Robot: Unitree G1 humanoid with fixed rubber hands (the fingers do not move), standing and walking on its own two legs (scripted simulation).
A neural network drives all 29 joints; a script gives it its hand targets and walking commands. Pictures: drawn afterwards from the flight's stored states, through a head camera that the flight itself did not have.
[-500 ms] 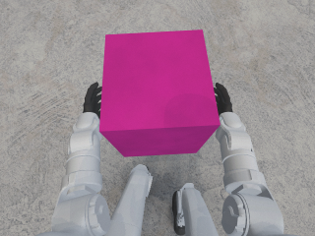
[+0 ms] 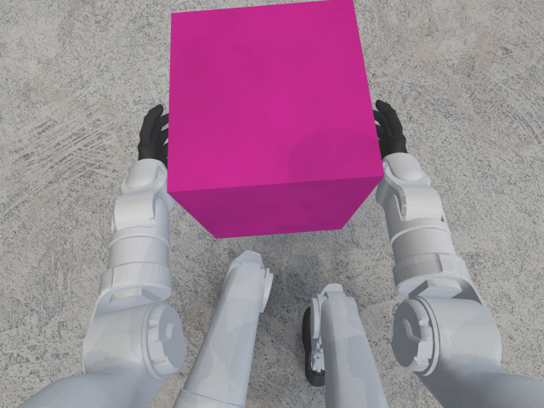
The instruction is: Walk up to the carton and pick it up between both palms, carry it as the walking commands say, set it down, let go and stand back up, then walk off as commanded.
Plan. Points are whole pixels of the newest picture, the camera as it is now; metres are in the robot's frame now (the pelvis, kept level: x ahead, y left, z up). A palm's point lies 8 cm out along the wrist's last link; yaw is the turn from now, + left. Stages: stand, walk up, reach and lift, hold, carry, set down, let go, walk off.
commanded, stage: set down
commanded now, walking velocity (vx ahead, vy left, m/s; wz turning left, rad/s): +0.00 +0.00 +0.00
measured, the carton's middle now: (271, 140) +0.47 +0.11 -0.14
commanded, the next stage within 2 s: none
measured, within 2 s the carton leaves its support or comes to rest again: neither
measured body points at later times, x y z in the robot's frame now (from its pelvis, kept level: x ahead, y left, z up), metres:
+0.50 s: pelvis -0.03 +0.00 -0.06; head +0.30 +0.05 +0.23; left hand +0.42 +0.29 -0.19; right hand +0.51 -0.04 -0.20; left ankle +0.13 +0.14 -0.55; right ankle +0.05 -0.11 -0.55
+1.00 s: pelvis -0.08 +0.02 -0.13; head +0.27 +0.11 +0.13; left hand +0.44 +0.32 -0.25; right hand +0.53 -0.01 -0.24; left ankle +0.13 +0.14 -0.55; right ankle +0.04 -0.11 -0.55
